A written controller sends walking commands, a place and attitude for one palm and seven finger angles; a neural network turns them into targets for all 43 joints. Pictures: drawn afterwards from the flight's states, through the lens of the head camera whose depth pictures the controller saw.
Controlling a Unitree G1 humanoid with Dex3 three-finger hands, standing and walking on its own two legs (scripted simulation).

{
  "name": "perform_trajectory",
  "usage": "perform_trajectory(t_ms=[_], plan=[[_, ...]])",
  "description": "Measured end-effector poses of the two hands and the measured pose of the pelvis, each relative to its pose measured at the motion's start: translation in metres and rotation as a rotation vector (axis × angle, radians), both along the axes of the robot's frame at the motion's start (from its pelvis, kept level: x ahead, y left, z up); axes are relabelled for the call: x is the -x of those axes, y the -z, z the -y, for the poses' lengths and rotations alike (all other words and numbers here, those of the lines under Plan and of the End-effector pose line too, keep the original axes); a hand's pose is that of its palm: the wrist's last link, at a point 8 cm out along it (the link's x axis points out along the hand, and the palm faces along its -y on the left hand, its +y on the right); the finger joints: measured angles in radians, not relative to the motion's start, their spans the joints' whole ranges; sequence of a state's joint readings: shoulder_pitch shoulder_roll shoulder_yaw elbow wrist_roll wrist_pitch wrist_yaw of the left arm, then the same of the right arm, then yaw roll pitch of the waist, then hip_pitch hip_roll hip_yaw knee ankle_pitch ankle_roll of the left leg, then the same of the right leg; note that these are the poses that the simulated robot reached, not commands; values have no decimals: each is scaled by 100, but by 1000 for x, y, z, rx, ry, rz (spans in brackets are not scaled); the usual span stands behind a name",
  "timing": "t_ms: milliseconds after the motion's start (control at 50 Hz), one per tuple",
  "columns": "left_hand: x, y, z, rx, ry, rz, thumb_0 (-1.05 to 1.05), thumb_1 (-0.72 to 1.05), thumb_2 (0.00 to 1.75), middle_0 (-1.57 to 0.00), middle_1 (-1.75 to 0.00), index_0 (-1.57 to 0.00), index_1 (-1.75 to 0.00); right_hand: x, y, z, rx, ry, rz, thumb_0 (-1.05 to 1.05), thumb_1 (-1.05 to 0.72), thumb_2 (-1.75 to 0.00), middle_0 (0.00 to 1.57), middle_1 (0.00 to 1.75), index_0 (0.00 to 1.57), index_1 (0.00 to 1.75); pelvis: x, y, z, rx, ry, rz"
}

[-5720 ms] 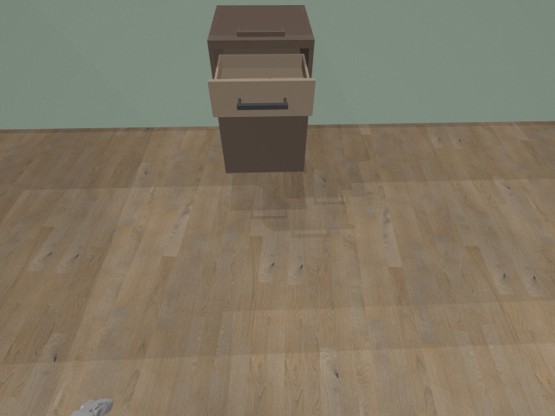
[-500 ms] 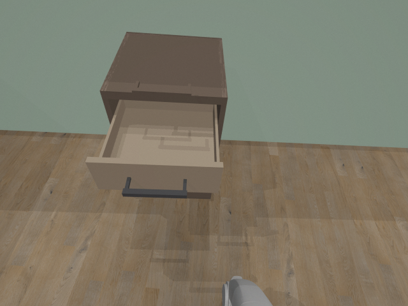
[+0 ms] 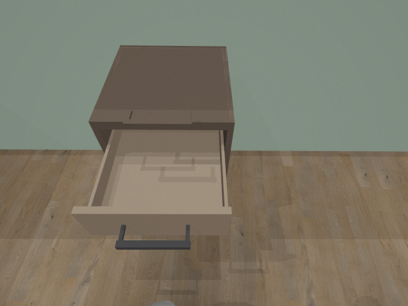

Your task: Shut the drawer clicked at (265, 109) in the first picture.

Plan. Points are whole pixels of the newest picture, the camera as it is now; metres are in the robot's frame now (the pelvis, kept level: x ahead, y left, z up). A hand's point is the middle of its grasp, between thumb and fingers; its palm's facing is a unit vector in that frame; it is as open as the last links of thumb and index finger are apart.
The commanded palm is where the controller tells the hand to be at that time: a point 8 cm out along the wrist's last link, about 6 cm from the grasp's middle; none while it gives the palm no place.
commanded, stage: come to a stop and stand still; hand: left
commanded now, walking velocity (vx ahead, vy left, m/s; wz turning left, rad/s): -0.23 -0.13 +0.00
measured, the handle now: (154, 237) +0.29 +0.15 -0.16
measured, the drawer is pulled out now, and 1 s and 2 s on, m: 0.28 0.28 0.28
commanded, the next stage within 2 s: look again from close up in 1.36 s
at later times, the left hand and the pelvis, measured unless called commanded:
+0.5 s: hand out of the picture +0.01 +0.12 -0.15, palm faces -0.02 -0.95 -0.32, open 7.3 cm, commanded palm none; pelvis -0.04 -0.07 +0.01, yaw -1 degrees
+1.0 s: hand out of the picture -0.11 +0.05 -0.16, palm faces +0.07 -0.97 -0.23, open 7.3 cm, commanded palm none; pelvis -0.10 -0.12 +0.01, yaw +0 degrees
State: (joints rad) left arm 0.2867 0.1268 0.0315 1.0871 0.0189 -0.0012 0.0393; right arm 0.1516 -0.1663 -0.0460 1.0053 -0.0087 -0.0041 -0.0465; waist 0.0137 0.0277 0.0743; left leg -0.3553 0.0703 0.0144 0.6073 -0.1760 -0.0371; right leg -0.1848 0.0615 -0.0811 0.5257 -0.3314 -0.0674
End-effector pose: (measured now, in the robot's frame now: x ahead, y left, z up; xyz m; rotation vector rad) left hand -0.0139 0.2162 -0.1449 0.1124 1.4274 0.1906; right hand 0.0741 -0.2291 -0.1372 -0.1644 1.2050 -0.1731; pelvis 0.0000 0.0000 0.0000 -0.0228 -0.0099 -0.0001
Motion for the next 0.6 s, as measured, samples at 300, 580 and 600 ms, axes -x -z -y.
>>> perform_trajectory(t_ms=[300,580,600], plan=[[-49,-13,-13,-97,71,97,0,91,90,-19,-30,-20,-30,30,4,28,-5,26,-56,0,-93,-89,21,30,20,30,22,-1,25,-33,38,-17],[-16,-35,71,-101,116,132,0,91,90,-20,-30,-20,-30,131,14,87,-87,109,-193,1,-92,-90,20,29,20,30,47,-11,88,-67,21,-3],[-14,-33,75,-99,110,138,0,92,90,-20,-30,-20,-30,137,14,87,-88,107,-206,1,-92,-90,20,29,20,30,49,-11,91,-64,17,-5]])
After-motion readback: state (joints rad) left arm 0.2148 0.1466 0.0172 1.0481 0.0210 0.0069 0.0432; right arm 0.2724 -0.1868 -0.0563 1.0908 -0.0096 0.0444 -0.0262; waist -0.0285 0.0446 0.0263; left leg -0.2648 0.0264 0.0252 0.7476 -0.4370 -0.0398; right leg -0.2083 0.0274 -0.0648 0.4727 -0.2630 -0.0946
